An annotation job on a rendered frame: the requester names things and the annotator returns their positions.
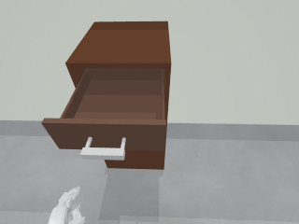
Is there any cabinet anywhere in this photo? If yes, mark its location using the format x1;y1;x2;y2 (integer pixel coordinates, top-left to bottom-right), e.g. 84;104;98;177
65;21;172;170

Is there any drawer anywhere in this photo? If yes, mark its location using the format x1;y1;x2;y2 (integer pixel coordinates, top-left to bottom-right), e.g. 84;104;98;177
41;68;166;151

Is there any robot left hand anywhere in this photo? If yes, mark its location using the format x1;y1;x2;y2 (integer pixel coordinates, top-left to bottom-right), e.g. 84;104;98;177
48;187;85;224

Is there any handle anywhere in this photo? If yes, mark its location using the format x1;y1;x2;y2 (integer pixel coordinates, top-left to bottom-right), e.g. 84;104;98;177
80;136;126;161

